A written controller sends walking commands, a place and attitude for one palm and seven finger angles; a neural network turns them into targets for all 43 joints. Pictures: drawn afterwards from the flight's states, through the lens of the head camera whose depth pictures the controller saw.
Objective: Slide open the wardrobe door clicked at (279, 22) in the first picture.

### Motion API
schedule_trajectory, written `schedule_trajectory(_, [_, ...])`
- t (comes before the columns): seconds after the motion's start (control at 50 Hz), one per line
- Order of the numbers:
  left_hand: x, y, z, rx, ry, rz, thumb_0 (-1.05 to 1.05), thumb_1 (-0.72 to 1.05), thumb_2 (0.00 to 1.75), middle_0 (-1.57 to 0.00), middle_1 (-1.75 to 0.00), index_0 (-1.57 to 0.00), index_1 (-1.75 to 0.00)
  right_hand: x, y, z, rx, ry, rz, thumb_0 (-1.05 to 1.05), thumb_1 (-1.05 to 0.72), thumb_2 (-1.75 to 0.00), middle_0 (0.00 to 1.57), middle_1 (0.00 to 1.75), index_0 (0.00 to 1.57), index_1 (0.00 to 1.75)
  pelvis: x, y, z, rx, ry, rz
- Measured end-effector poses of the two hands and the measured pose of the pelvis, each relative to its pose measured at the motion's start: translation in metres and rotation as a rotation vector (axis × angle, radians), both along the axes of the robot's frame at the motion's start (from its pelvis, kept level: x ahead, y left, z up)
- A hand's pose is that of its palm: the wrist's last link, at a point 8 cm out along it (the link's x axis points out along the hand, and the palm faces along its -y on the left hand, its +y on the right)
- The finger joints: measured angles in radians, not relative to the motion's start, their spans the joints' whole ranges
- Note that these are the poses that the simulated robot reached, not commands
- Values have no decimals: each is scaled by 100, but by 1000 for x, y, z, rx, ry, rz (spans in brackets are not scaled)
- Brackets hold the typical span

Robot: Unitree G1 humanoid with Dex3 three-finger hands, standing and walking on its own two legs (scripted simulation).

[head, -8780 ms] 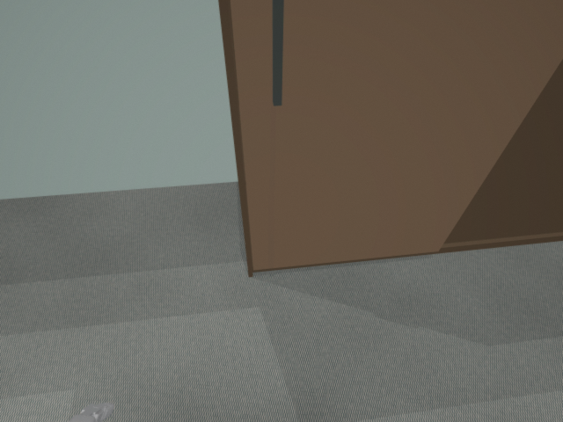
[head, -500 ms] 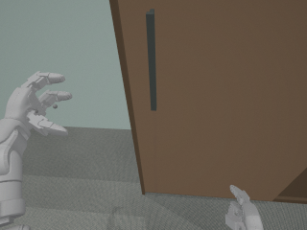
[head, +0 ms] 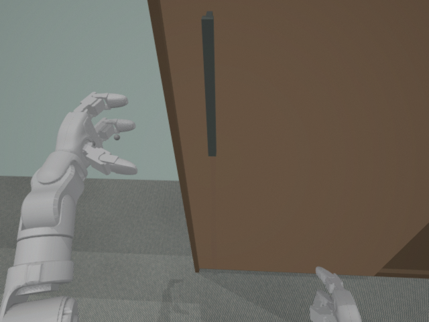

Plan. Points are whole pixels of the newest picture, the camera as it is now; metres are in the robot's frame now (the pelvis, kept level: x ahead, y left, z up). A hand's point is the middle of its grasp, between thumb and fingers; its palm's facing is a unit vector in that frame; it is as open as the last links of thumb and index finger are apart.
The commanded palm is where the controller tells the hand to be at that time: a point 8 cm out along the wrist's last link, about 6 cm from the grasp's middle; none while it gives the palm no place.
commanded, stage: move the hooked fingers beside the handle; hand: left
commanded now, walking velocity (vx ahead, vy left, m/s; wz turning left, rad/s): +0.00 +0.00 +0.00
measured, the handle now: (211, 94) +0.50 +0.05 +0.20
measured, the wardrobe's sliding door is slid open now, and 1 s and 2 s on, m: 0.00 0.00 0.00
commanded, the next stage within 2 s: feel for the door with the fingertips in 1.58 s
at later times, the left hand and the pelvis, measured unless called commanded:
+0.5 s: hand (161, 119) +0.41 +0.14 +0.20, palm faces +0.03 -1.00 +0.01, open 14.0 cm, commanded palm +0.39 +0.19 +0.20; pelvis +0.00 +0.00 +0.00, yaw -1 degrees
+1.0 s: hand (178, 111) +0.44 +0.11 +0.19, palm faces +0.05 -1.00 +0.02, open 14.0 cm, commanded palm +0.42 +0.17 +0.20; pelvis +0.00 -0.01 +0.00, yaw -2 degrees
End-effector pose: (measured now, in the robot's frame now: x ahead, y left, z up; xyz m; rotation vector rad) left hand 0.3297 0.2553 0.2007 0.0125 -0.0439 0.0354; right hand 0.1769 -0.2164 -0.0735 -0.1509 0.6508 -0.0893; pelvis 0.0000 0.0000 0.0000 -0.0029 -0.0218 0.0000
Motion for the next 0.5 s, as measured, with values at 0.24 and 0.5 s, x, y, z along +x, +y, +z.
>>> schedule_trajectory(0.24, [31,-34,0,-15,14,-15,-2,-50,30,-30,-120,-30,-120,-12,1,-8,-4,78,-20,1,-90,-90,20,30,20,30,3,6,1,0,6,-8])
schedule_trajectory(0.5, [58,-63,-3,-21,43,-5,-2,-50,30,-30,-120,-30,-120,-34,-11,-17,-13,167,-64,1,-90,-90,20,30,20,30,5,3,3,2,9,-16])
